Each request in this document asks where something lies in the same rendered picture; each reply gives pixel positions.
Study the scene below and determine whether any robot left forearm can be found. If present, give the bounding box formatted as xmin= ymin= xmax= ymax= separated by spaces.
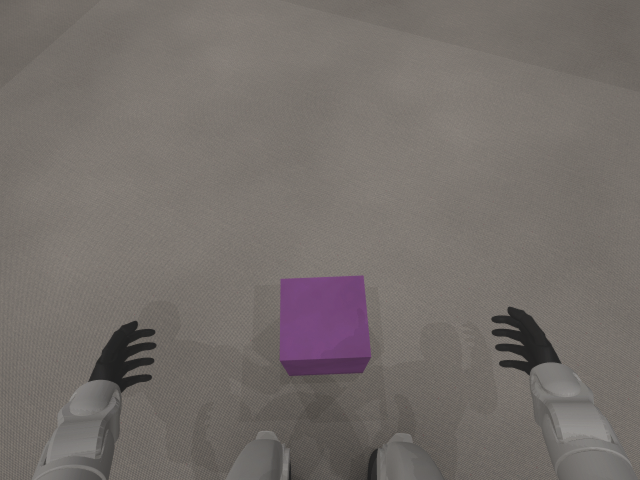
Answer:
xmin=32 ymin=380 xmax=122 ymax=480

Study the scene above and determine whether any right robot hand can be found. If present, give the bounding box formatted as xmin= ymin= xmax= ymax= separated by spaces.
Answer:
xmin=491 ymin=307 xmax=562 ymax=376

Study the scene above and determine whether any carton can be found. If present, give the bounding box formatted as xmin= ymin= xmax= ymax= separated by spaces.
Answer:
xmin=280 ymin=275 xmax=371 ymax=376

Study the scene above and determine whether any robot right shin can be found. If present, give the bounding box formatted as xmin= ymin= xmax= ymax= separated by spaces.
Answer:
xmin=387 ymin=433 xmax=413 ymax=446

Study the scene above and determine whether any robot shin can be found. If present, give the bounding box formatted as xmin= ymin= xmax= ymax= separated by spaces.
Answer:
xmin=387 ymin=433 xmax=413 ymax=446
xmin=256 ymin=431 xmax=280 ymax=442

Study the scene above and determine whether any robot left shin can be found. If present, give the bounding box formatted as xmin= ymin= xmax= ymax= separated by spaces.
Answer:
xmin=256 ymin=431 xmax=280 ymax=442

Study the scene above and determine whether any robot right forearm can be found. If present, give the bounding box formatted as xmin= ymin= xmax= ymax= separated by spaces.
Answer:
xmin=529 ymin=362 xmax=638 ymax=480

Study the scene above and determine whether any left robot hand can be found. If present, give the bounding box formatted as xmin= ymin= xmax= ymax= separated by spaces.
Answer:
xmin=88 ymin=321 xmax=156 ymax=393

